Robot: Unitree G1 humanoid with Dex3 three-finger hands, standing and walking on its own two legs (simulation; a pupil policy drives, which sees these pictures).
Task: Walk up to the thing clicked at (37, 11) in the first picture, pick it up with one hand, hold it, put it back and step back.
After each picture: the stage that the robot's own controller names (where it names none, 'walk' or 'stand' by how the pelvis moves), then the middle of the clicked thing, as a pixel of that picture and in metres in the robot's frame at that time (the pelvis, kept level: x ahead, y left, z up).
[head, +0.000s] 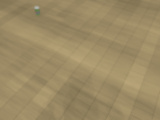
stand; (37, 10) +2.13 +0.64 -0.72
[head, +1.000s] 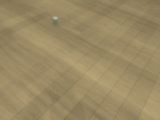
walk; (55, 21) +2.04 +0.30 -0.69
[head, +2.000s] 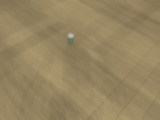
walk; (70, 39) +1.38 +0.08 -0.71
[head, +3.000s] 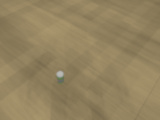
walk; (60, 77) +0.90 +0.16 -0.71
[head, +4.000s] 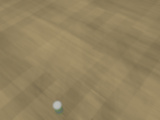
walk; (58, 107) +0.57 +0.24 -0.69
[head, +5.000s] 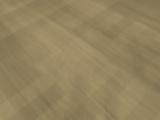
stand; out of the picture +0.39 +0.18 -0.70
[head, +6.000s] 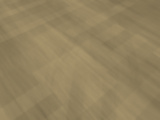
stand; out of the picture +0.33 +0.15 -0.72
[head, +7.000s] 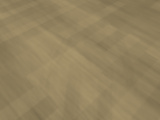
stand; out of the picture +0.31 +0.17 -0.72
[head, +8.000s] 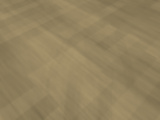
stand; out of the picture +0.34 +0.17 -0.73
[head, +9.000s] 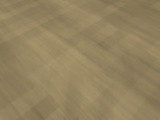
stand; out of the picture +0.33 +0.17 -0.73
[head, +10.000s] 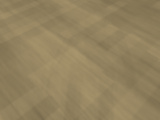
stand; out of the picture +0.32 +0.16 -0.73
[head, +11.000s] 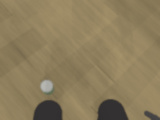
go down; (47, 87) +0.39 +0.16 -0.46
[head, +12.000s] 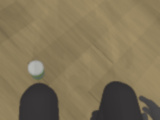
go down; (36, 70) +0.42 +0.18 -0.31
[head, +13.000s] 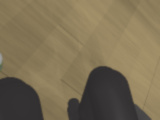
close in; out of the picture +0.41 +0.21 -0.23
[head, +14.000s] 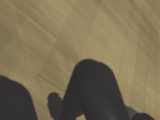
close; out of the picture +0.41 +0.23 -0.23
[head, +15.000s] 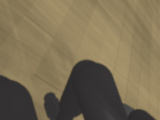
lift; out of the picture +0.40 +0.23 -0.23
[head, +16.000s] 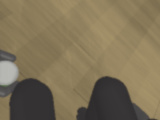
lift; (3, 75) +0.33 +0.24 -0.12
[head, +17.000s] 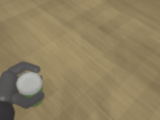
lift; (31, 90) +0.31 +0.17 +0.04
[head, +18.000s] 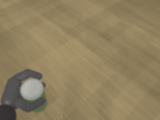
hold; (35, 96) +0.31 +0.17 +0.01
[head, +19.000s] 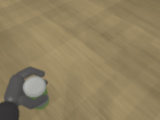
hold; (37, 93) +0.32 +0.17 +0.01
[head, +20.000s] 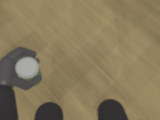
crouch; (30, 73) +0.38 +0.17 -0.07
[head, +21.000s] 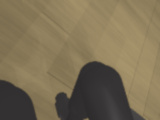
lower; out of the picture +0.41 +0.24 -0.22
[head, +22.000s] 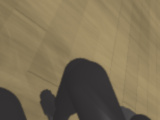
lower; out of the picture +0.43 +0.25 -0.23
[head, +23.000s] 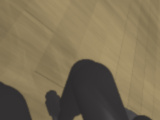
lower; out of the picture +0.42 +0.25 -0.23
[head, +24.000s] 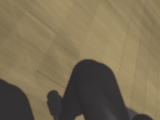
lower; out of the picture +0.41 +0.26 -0.23
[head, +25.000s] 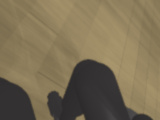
loosen; out of the picture +0.41 +0.25 -0.22
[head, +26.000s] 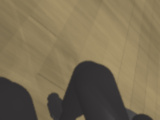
withdraw; out of the picture +0.41 +0.24 -0.23
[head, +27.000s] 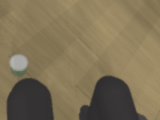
stand; (18, 66) +0.42 +0.21 -0.28
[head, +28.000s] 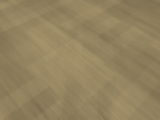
stand; out of the picture +0.35 +0.14 -0.64
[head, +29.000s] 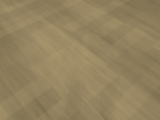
stand; out of the picture +0.36 +0.16 -0.66
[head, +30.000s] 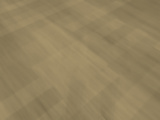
stand; out of the picture +0.36 +0.15 -0.67
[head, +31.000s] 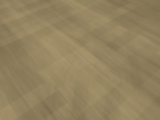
stand; out of the picture +0.38 +0.15 -0.72
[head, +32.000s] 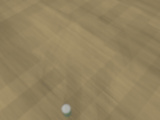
walk; (66, 110) +0.45 +0.14 -0.70
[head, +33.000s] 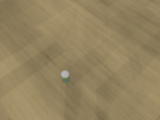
walk; (65, 77) +0.71 +0.13 -0.70
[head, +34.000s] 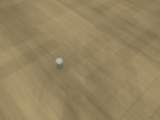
stand; (59, 64) +1.01 +0.20 -0.71
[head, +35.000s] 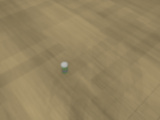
stand; (64, 68) +1.01 +0.18 -0.72
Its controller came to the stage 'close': yes
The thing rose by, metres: 0.72
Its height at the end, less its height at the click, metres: +0.00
